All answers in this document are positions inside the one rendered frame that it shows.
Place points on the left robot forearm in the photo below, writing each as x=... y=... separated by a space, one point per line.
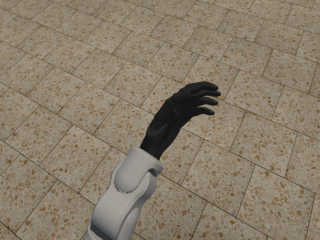
x=133 y=181

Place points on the left robot hand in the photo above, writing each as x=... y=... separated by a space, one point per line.
x=175 y=113

